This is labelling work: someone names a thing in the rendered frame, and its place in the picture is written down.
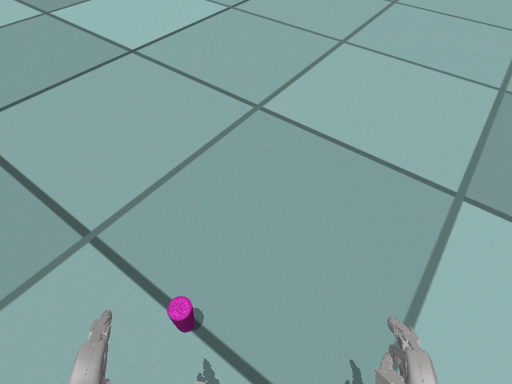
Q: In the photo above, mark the left robot hand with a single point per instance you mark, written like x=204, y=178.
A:
x=90, y=363

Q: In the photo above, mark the right robot hand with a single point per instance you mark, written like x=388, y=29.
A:
x=415, y=365

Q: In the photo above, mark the cup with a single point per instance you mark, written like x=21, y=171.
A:
x=180, y=312

